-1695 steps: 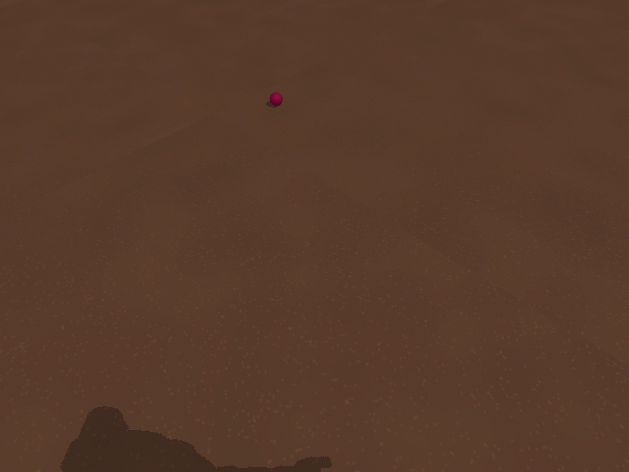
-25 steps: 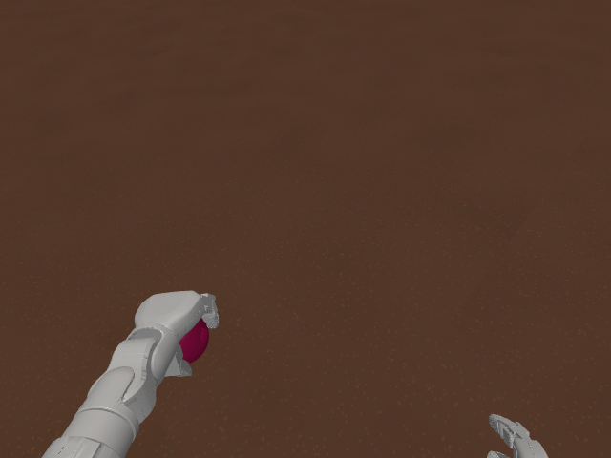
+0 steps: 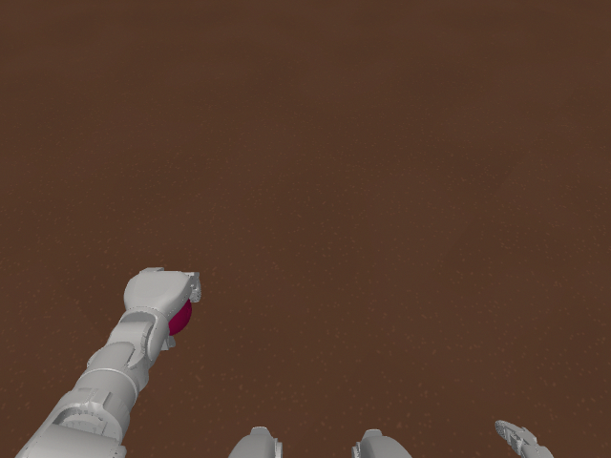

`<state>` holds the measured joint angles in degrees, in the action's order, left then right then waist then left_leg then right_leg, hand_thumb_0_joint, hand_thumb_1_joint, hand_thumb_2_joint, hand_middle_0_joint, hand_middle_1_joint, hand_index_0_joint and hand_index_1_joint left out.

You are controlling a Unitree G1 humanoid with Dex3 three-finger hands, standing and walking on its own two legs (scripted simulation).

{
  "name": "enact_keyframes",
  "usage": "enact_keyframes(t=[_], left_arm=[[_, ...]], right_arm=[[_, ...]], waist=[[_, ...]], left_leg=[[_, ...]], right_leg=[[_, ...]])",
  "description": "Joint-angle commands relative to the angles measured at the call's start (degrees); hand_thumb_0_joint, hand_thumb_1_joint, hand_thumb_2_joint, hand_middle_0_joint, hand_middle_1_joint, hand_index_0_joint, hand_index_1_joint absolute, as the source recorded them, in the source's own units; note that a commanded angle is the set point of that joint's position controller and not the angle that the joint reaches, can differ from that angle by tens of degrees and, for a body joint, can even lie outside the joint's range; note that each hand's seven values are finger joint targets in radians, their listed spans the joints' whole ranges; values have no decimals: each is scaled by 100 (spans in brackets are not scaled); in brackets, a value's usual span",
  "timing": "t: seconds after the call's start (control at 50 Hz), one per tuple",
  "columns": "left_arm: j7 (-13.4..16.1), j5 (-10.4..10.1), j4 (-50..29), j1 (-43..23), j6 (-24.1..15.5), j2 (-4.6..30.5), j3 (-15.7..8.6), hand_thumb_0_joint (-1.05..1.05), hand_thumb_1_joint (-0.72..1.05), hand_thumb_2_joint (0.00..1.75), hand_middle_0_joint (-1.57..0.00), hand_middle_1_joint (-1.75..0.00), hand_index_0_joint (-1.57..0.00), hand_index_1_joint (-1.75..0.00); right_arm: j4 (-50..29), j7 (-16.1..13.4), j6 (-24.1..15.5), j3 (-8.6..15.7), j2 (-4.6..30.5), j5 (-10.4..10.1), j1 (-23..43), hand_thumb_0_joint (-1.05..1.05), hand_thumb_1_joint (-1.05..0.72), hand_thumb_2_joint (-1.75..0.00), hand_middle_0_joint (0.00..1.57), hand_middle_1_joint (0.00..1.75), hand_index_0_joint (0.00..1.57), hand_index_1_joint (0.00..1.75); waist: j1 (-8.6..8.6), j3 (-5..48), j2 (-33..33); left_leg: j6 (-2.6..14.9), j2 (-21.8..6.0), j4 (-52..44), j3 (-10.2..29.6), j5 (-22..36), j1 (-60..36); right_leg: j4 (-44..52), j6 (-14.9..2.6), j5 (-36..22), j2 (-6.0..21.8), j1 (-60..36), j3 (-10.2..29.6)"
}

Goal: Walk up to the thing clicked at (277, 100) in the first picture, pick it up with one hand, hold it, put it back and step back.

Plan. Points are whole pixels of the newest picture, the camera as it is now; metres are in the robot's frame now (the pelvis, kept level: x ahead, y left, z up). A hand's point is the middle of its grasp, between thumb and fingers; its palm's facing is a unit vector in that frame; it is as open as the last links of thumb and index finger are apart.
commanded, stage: crouch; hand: left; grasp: from above
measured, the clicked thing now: (165, 311) +0.35 +0.24 -0.10
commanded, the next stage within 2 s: lower in 1.48 s
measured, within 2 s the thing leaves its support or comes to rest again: neither
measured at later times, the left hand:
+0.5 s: hand (194, 340) +0.38 +0.26 -0.34, palm faces -0.46 +0.00 -0.89, open 9.4 cm
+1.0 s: hand (202, 347) +0.41 +0.28 -0.47, palm faces -0.44 -0.03 -0.90, open 9.3 cm
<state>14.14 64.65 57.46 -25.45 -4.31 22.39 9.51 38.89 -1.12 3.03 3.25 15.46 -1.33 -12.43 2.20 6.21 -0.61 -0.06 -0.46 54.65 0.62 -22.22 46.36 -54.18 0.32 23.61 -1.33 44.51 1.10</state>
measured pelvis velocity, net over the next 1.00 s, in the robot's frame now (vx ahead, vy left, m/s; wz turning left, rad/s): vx -0.05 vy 0.01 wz -0.10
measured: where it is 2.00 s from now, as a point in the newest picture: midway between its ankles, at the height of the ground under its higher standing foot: outside the picture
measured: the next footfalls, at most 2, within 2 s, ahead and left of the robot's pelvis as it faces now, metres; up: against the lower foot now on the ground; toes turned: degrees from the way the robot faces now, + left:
none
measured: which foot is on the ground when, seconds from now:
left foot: down 0.00-1.00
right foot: down 0.00-1.00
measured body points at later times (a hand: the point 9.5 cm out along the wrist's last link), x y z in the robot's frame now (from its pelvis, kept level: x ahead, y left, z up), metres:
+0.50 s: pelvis -0.04 +0.01 -0.20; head +0.15 +0.03 +0.20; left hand +0.40 +0.26 -0.29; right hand +0.00 -0.26 -0.33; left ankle +0.04 +0.12 -0.68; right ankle +0.03 -0.12 -0.68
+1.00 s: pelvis -0.05 +0.01 -0.31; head +0.19 +0.06 +0.07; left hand +0.43 +0.28 -0.42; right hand +0.01 -0.27 -0.42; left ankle +0.04 +0.12 -0.68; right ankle +0.03 -0.12 -0.68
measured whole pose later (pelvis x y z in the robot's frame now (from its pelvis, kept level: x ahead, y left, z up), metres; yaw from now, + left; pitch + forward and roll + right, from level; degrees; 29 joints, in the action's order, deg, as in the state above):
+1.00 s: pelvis -0.05 +0.01 -0.31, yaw -6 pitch +37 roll -8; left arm 20.8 71.6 75.3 -49.1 -11.9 39.2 -5.8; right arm 42.9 6.5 -2.9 0.2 14.4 6.4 -7.8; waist 9.4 7.2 0.2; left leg 0.7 -0.6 124.2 5.8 -38.5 123.1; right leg -120.4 1.6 40.0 -3.0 117.9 -4.3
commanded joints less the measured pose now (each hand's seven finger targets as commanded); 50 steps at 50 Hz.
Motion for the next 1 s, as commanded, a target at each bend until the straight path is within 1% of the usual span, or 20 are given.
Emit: enact_keyframes(t=[0.0,0.08,0.14,0.22,0.26,0.32,0.44,0.48,0.5,0.52,0.54,0.6,0.64,0.68,0.7,0.72,0.78,0.82,0.84,0.98], left_arm=[[585,144,-323,-2289,-55,1193,-492,0,44,87,-73,-106,-80,-99],[740,198,-132,-2621,-79,1509,-714,0,43,91,-72,-106,-79,-100],[783,205,-395,-3169,-100,1782,-872,0,43,92,-71,-110,-78,-103],[768,146,164,-3081,-38,1857,-1022,0,37,92,-67,-110,-73,-103],[733,185,30,-3276,-75,2163,-1158,0,37,92,-68,-107,-74,-101],[624,114,350,-3202,-141,2036,-1113,0,42,94,-70,-110,-77,-104],[560,229,302,-3496,-477,2299,-1231,0,45,89,-72,-108,-79,-100],[656,321,56,-3827,-603,2706,-1471,0,45,91,-73,-108,-80,-101],[701,387,169,-3793,-625,2673,-1438,0,45,90,-73,-107,-80,-99],[768,442,405,-3584,-632,2779,-1593,0,45,89,-73,-105,-80,-98],[784,466,278,-3872,-681,2589,-1442,0,46,89,-74,-105,-81,-98],[909,550,365,-3777,-686,2840,-1677,0,44,86,-74,-103,-80,-96],[909,584,314,-3969,-712,2691,-1542,0,47,87,-76,-101,-82,-95],[930,595,655,-3763,-674,2789,-1665,0,45,90,-76,-102,-82,-96],[952,587,428,-3964,-699,2923,-1698,0,45,86,-75,-102,-81,-95],[964,606,328,-4146,-724,2976,-1734,0,45,90,-76,-101,-82,-96],[956,565,687,-4031,-717,2867,-1680,0,49,91,-78,-103,-84,-97],[962,600,836,-4035,-715,3045,-1744,0,47,89,-77,-101,-83,-96],[941,615,1005,-3931,-715,2986,-1694,0,48,90,-78,-104,-84,-97],[888,630,1043,-4138,-838,3282,-1761,0,48,85,-76,-102,-83,-95]], right_arm=[[-432,26,-234,362,858,89,-399,0,-90,-90,20,30,20,30],[-369,5,-320,393,915,172,-471,0,-89,-90,20,30,20,30],[-282,-23,-410,423,949,229,-568,0,-90,-90,20,30,20,30],[-192,-22,-475,430,1016,301,-620,0,-90,-90,20,30,20,30],[-173,-13,-504,454,1027,321,-671,0,-90,-90,20,30,20,30],[-106,54,-553,393,999,362,-723,0,-90,-90,20,30,20,30],[33,219,-648,296,984,414,-795,0,-90,-90,20,30,20,30],[31,268,-669,271,1028,464,-781,0,-90,-90,20,30,20,30],[74,283,-673,244,1023,478,-778,0,-90,-90,20,30,20,30],[145,308,-666,277,1099,516,-797,0,-90,-90,20,30,20,30],[139,352,-684,192,1015,551,-800,0,-90,-90,20,30,20,30],[228,427,-692,274,1143,619,-840,0,-90,-90,20,30,20,30],[255,507,-698,224,1069,668,-856,0,-91,-90,20,30,20,30],[277,552,-689,244,1121,685,-895,0,-91,-90,20,30,20,30],[265,567,-678,239,1130,684,-848,0,-91,-90,20,30,20,30],[296,581,-678,229,1107,713,-871,0,-91,-90,20,30,20,30],[308,644,-683,171,1068,742,-828,0,-91,-90,20,30,20,30],[330,648,-666,198,1168,744,-786,0,-91,-90,20,30,20,30],[314,670,-676,164,1130,762,-798,0,-91,-90,20,30,20,30],[332,757,-626,111,1179,787,-739,0,-91,-90,20,30,20,30]], waist=[[197,2169,-256],[248,2672,-341],[303,3312,-689],[407,3318,-591],[354,3625,-609],[516,3472,-458],[562,3953,-704],[549,4155,-965],[542,4165,-998],[557,4045,-989],[642,4094,-1158],[517,4441,-1442],[628,4366,-1570],[649,4292,-1405],[582,4381,-1540],[647,4488,-1506],[727,4138,-1318],[647,4148,-1353],[719,3971,-1321],[716,3935,-1377]], left_leg=[[83,150,671,-146,793,-68],[122,157,1401,-77,155,917],[121,112,1931,15,73,1198],[89,59,2320,204,-394,1823],[106,81,2565,194,-623,2115],[160,114,3005,190,-828,2871],[137,101,3754,364,-685,3130],[122,94,3972,371,-599,3146],[127,94,4078,348,-600,3211],[121,79,4159,371,-585,3226],[85,61,4226,427,-499,3204],[70,35,4491,415,-85,2975],[43,5,4618,473,36,2980],[79,9,4835,425,76,3183],[95,28,4917,347,8,3363],[111,25,5037,333,-18,3421],[150,14,5271,293,-126,3828],[156,23,5392,258,-231,3999],[152,8,5448,275,-247,4047],[155,-7,5795,250,-413,4484]], right_leg=[[-411,-208,-812,-126,736,-109],[-1166,-236,-293,-138,1549,-171],[-1750,-256,-202,-109,2192,-209],[-2314,-282,260,-117,3014,-324],[-2530,-291,442,-135,3149,-343],[-2857,-273,596,-124,3497,-364],[-3675,-304,550,-140,4418,-510],[-3895,-306,532,-124,4647,-522],[-3964,-308,529,-143,4751,-531],[-4042,-297,563,-123,4955,-546],[-4212,-308,505,-115,5137,-583],[-4492,-313,289,-126,5331,-634],[-4676,-315,224,-123,5528,-691],[-4746,-290,160,-126,5527,-701],[-4814,-306,152,-166,5474,-689],[-4857,-285,103,-162,5438,-691],[-4965,-261,112,-197,5571,-714],[-5088,-271,189,-224,5619,-704],[-5127,-258,203,-215,5702,-728],[-5500,-263,242,-275,5842,-758]])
